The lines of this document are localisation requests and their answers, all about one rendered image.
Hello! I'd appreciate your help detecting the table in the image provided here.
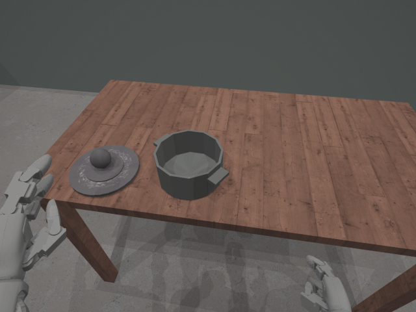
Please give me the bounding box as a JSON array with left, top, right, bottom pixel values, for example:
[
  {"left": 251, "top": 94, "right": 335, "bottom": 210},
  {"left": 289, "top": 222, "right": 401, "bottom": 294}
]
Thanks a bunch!
[{"left": 40, "top": 80, "right": 416, "bottom": 312}]

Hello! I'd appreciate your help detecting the lid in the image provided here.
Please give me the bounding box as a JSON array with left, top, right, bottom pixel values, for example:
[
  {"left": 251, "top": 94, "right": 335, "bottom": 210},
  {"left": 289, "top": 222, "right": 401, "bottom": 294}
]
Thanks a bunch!
[{"left": 68, "top": 145, "right": 140, "bottom": 197}]

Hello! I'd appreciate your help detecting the knob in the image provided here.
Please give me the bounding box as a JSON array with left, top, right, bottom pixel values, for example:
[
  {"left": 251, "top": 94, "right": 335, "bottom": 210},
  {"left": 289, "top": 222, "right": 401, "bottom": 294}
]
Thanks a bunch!
[{"left": 90, "top": 149, "right": 111, "bottom": 168}]

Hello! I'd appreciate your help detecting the left robot hand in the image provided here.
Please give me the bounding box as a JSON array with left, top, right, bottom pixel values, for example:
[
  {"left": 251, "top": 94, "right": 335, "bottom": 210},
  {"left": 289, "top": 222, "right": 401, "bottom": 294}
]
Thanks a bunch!
[{"left": 0, "top": 154, "right": 66, "bottom": 280}]

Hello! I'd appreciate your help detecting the pot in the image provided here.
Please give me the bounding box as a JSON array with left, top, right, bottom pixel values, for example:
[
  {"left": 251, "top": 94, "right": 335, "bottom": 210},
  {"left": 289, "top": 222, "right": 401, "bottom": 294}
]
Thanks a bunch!
[{"left": 153, "top": 129, "right": 229, "bottom": 200}]

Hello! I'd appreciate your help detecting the right robot hand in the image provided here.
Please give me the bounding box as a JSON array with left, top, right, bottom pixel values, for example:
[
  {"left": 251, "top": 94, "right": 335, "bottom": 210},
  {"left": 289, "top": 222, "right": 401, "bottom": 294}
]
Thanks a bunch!
[{"left": 301, "top": 255, "right": 352, "bottom": 312}]

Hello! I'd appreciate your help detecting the robot left forearm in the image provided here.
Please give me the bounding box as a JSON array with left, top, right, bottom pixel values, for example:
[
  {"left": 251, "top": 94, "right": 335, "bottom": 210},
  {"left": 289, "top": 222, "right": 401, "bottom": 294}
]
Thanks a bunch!
[{"left": 0, "top": 279, "right": 29, "bottom": 312}]

